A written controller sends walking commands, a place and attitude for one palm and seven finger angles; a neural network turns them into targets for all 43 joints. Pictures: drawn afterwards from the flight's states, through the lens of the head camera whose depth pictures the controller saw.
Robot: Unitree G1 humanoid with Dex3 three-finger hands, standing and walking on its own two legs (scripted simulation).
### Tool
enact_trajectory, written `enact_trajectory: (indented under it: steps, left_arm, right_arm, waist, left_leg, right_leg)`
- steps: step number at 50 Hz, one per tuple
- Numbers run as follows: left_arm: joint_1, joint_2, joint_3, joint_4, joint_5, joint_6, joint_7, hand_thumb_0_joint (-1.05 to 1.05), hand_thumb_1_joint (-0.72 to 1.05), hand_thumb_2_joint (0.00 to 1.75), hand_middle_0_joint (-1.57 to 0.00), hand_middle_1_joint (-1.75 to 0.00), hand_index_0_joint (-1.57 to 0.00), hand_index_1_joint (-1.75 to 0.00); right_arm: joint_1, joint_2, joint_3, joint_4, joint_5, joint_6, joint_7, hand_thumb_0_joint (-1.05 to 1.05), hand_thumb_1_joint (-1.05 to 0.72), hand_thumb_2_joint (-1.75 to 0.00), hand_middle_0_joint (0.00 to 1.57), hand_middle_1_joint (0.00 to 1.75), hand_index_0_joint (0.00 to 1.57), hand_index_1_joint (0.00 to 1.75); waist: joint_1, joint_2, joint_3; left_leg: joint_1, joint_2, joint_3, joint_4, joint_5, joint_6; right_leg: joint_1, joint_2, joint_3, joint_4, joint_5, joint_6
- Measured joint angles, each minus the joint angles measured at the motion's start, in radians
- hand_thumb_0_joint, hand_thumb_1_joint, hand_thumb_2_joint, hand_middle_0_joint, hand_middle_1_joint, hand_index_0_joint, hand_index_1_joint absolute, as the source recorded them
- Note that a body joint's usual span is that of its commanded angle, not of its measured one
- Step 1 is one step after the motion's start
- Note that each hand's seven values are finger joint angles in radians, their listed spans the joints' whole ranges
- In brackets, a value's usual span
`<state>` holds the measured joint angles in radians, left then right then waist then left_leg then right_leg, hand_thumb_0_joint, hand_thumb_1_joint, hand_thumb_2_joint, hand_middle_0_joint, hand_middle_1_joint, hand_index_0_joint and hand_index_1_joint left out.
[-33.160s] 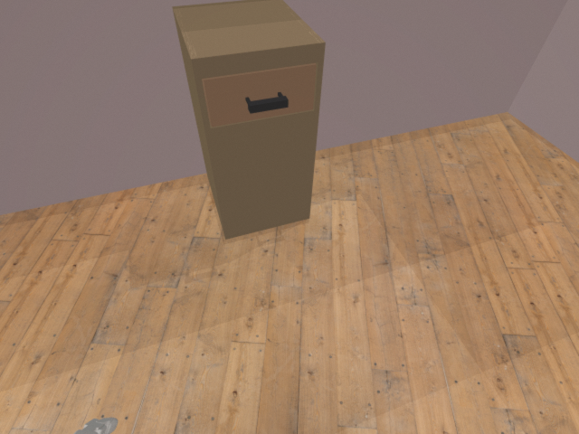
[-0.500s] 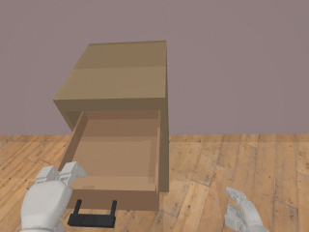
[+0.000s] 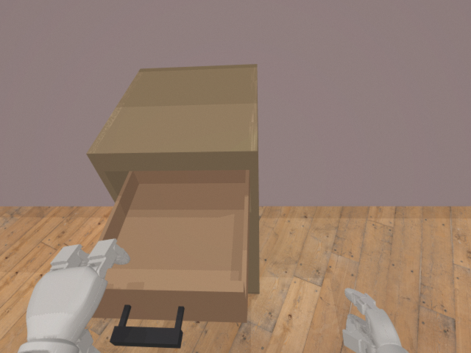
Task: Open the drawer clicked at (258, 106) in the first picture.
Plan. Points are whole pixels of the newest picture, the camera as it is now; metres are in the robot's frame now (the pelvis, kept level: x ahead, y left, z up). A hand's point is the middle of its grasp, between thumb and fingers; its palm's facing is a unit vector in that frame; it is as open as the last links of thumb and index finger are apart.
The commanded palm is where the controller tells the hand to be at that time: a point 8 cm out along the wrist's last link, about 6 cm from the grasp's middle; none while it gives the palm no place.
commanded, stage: draw the hand back to the body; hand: left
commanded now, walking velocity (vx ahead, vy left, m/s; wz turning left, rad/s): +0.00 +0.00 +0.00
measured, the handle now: (150, 323) +0.18 +0.21 -0.09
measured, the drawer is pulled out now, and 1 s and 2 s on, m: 0.29 0.29 0.29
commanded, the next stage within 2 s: step back with the hand held close in 1.24 s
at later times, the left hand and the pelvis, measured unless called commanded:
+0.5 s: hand (89, 277) +0.17 +0.22 +0.14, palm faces +0.37 -0.86 -0.36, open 13.1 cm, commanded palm +0.12 +0.26 +0.17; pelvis +0.01 +0.00 +0.01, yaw +4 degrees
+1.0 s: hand (67, 267) +0.16 +0.23 +0.18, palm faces +0.46 -0.79 -0.40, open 9.0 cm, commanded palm +0.11 +0.26 +0.19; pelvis +0.00 -0.03 +0.02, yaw +4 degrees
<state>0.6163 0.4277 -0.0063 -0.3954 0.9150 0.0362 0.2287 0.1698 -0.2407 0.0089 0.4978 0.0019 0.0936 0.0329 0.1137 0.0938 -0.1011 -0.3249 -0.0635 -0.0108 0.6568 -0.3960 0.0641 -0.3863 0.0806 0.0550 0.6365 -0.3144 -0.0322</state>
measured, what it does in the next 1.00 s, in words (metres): stands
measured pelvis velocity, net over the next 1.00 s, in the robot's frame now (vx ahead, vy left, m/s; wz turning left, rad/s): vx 0.00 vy -0.03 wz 0.07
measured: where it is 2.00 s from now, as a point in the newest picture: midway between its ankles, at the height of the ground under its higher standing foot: outside the picture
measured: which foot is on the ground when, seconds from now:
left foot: down 0.00-1.00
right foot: down 0.00-1.00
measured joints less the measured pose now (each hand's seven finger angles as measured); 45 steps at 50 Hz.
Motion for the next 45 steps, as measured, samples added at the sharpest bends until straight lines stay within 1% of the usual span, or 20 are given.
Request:
enact_trajectory:
  steps: [3,6,9,13,14,15,16,17,18,19,20,22,25,28,31,35,41,45]
  left_arm:
    - [-0.001,0.017,-0.002,-0.016,0.006,-0.008,-0.014,-0.01,-0.49,0.30,-0.32,-1.20,-0.32,-1.20]
    - [0.001,0.034,0.011,-0.035,0.006,-0.015,-0.019,-0.01,-0.49,0.30,-0.32,-1.20,-0.32,-1.20]
    - [0.003,0.046,0.035,-0.052,-0.003,-0.015,-0.022,-0.01,-0.49,0.30,-0.32,-1.20,-0.32,-1.20]
    - [0.008,0.052,0.062,-0.067,-0.028,-0.005,-0.036,-0.01,-0.49,0.30,-0.32,-1.20,-0.32,-1.20]
    - [0.009,0.029,0.077,-0.070,-0.197,-0.016,-0.046,-0.01,-0.49,0.30,-0.32,-1.20,-0.32,-1.20]
    - [0.011,-0.009,0.092,-0.070,-0.380,-0.028,-0.058,-0.01,-0.49,0.30,-0.32,-1.20,-0.32,-1.20]
    - [0.013,-0.049,0.104,-0.065,-0.516,-0.040,-0.069,-0.01,-0.48,0.30,-0.32,-1.20,-0.32,-1.19]
    - [0.016,-0.083,0.110,-0.061,-0.624,-0.047,-0.079,-0.01,-0.48,0.30,-0.32,-1.19,-0.32,-1.19]
    - [0.020,-0.109,0.113,-0.060,-0.709,-0.052,-0.087,-0.01,-0.46,0.31,-0.32,-1.18,-0.32,-1.18]
    - [0.023,-0.124,0.113,-0.063,-0.769,-0.056,-0.092,-0.01,-0.45,0.32,-0.32,-1.17,-0.32,-1.17]
    - [0.023,-0.132,0.114,-0.068,-0.816,-0.061,-0.095,-0.01,-0.43,0.32,-0.31,-1.16,-0.31,-1.16]
    - [0.019,-0.136,0.120,-0.084,-0.875,-0.075,-0.097,-0.01,-0.39,0.34,-0.31,-1.13,-0.31,-1.13]
    - [-0.007,-0.129,0.143,-0.106,-0.918,-0.096,-0.098,-0.01,-0.31,0.38,-0.31,-1.08,-0.30,-1.08]
    - [-0.035,-0.118,0.179,-0.112,-0.941,-0.118,-0.104,-0.01,-0.22,0.41,-0.30,-1.03,-0.29,-1.02]
    - [-0.047,-0.110,0.214,-0.101,-0.957,-0.136,-0.112,-0.01,-0.13,0.46,-0.29,-0.96,-0.29,-0.96]
    - [-0.041,-0.107,0.241,-0.087,-0.970,-0.146,-0.124,-0.01,0.01,0.51,-0.28,-0.88,-0.28,-0.87]
    - [-0.030,-0.105,0.254,-0.082,-0.976,-0.147,-0.127,-0.01,0.21,0.60,-0.26,-0.74,-0.26,-0.74]
    - [-0.042,-0.096,0.275,-0.079,-0.981,-0.152,-0.122,0.00,0.35,0.66,-0.25,-0.65,-0.25,-0.65]
  right_arm:
    - [0.000,0.001,0.006,-0.006,0.000,-0.001,-0.002,0.01,-0.90,-0.90,0.20,0.29,0.20,0.30]
    - [-0.001,0.003,0.010,-0.012,0.000,-0.003,-0.002,0.01,-0.90,-0.90,0.20,0.29,0.20,0.30]
    - [-0.005,0.004,0.011,-0.013,0.003,-0.002,-0.002,0.01,-0.90,-0.90,0.20,0.29,0.20,0.30]
    - [-0.008,0.002,0.011,-0.009,0.008,0.003,-0.003,0.01,-0.90,-0.90,0.20,0.30,0.20,0.30]
    - [-0.012,0.003,0.011,-0.008,0.015,-0.008,-0.010,0.01,-0.90,-0.90,0.20,0.30,0.20,0.30]
    - [-0.011,0.010,0.010,-0.008,0.022,-0.033,-0.022,0.01,-0.90,-0.90,0.20,0.30,0.20,0.30]
    - [-0.005,0.018,0.011,-0.009,0.025,-0.061,-0.036,0.01,-0.90,-0.90,0.20,0.30,0.20,0.30]
    - [0.005,0.027,0.013,-0.009,0.026,-0.086,-0.051,0.01,-0.90,-0.90,0.20,0.30,0.20,0.30]
    - [0.018,0.036,0.017,-0.007,0.026,-0.108,-0.067,0.01,-0.90,-0.90,0.20,0.30,0.20,0.30]
    - [0.033,0.043,0.021,-0.001,0.023,-0.128,-0.080,0.01,-0.90,-0.90,0.20,0.30,0.20,0.30]
    - [0.047,0.048,0.026,0.008,0.019,-0.147,-0.090,0.01,-0.90,-0.90,0.20,0.30,0.20,0.30]
    - [0.068,0.056,0.036,0.030,0.014,-0.178,-0.101,0.01,-0.90,-0.90,0.20,0.30,0.20,0.30]
    - [0.076,0.056,0.045,0.062,0.010,-0.212,-0.105,0.01,-0.90,-0.90,0.20,0.30,0.20,0.30]
    - [0.064,0.051,0.044,0.084,0.007,-0.231,-0.099,0.01,-0.90,-0.90,0.20,0.30,0.20,0.30]
    - [0.047,0.048,0.036,0.097,0.006,-0.231,-0.091,0.01,-0.90,-0.90,0.20,0.30,0.20,0.30]
    - [0.031,0.046,0.025,0.107,0.007,-0.223,-0.089,0.01,-0.90,-0.90,0.20,0.30,0.20,0.30]
    - [0.028,0.034,0.014,0.118,0.010,-0.224,-0.098,0.01,-0.90,-0.90,0.20,0.30,0.20,0.30]
    - [0.023,0.029,0.008,0.127,0.012,-0.225,-0.106,0.01,-0.90,-0.90,0.20,0.30,0.20,0.30]
  waist:
    - [0.003,-0.001,0.007]
    - [0.005,0.000,0.014]
    - [0.007,0.002,0.020]
    - [0.009,0.005,0.023]
    - [-0.004,0.009,0.039]
    - [-0.020,0.009,0.058]
    - [-0.032,0.006,0.072]
    - [-0.041,0.000,0.082]
    - [-0.046,-0.007,0.085]
    - [-0.049,-0.016,0.084]
    - [-0.051,-0.025,0.081]
    - [-0.054,-0.042,0.073]
    - [-0.056,-0.049,0.077]
    - [-0.061,-0.042,0.086]
    - [-0.066,-0.033,0.094]
    - [-0.068,-0.031,0.100]
    - [-0.060,-0.028,0.102]
    - [-0.055,-0.026,0.099]
  left_leg:
    - [0.015,0.002,0.001,-0.013,0.005,0.000]
    - [0.027,0.003,0.002,-0.023,0.009,0.001]
    - [0.037,0.003,0.001,-0.034,0.014,0.002]
    - [0.052,0.000,-0.003,-0.052,0.023,0.004]
    - [0.066,-0.002,-0.009,-0.056,0.025,0.005]
    - [0.085,-0.007,-0.017,-0.062,0.028,0.007]
    - [0.103,-0.011,-0.023,-0.070,0.030,0.007]
    - [0.120,-0.014,-0.028,-0.079,0.033,0.007]
    - [0.136,-0.016,-0.034,-0.089,0.036,0.006]
    - [0.150,-0.018,-0.040,-0.100,0.039,0.004]
    - [0.163,-0.020,-0.047,-0.110,0.042,0.003]
    - [0.184,-0.021,-0.059,-0.128,0.048,-0.001]
    - [0.206,-0.018,-0.071,-0.144,0.054,-0.005]
    - [0.214,-0.016,-0.073,-0.158,0.064,-0.009]
    - [0.214,-0.014,-0.069,-0.176,0.078,-0.011]
    - [0.209,-0.011,-0.065,-0.195,0.093,-0.015]
    - [0.207,-0.001,-0.070,-0.204,0.102,-0.024]
    - [0.213,0.005,-0.075,-0.208,0.104,-0.029]
  right_leg:
    - [0.016,0.001,0.002,-0.016,0.008,0.001]
    - [0.030,0.002,0.004,-0.030,0.014,0.002]
    - [0.042,0.001,0.004,-0.044,0.020,0.003]
    - [0.058,-0.003,0.002,-0.063,0.027,0.006]
    - [0.076,-0.006,-0.004,-0.070,0.028,0.007]
    - [0.096,-0.011,-0.011,-0.075,0.027,0.008]
    - [0.114,-0.015,-0.016,-0.079,0.025,0.009]
    - [0.131,-0.019,-0.021,-0.084,0.023,0.009]
    - [0.147,-0.022,-0.025,-0.091,0.022,0.009]
    - [0.162,-0.024,-0.030,-0.100,0.021,0.008]
    - [0.176,-0.027,-0.036,-0.109,0.021,0.007]
    - [0.201,-0.030,-0.047,-0.127,0.023,0.004]
    - [0.229,-0.028,-0.057,-0.153,0.031,0.000]
    - [0.238,-0.027,-0.059,-0.170,0.043,-0.003]
    - [0.234,-0.026,-0.054,-0.180,0.055,-0.004]
    - [0.224,-0.023,-0.051,-0.192,0.069,-0.008]
    - [0.227,-0.014,-0.056,-0.211,0.083,-0.017]
    - [0.236,-0.009,-0.060,-0.219,0.087,-0.024]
